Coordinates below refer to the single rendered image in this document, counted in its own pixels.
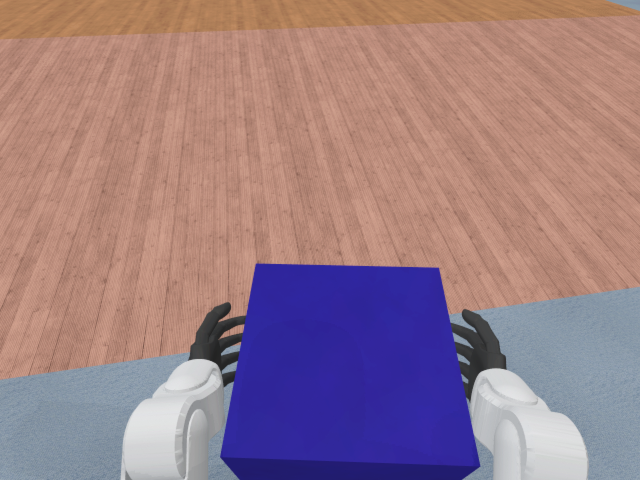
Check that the carton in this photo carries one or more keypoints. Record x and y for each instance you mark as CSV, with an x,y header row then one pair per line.
x,y
348,373

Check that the robot left hand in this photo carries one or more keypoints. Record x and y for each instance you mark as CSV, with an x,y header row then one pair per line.
x,y
207,344

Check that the robot left forearm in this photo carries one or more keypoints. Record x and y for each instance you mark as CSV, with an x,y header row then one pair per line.
x,y
166,437

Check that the robot right hand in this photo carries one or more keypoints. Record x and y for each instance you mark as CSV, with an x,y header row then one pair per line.
x,y
486,353

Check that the robot right forearm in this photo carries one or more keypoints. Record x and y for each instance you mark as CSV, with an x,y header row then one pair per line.
x,y
527,440

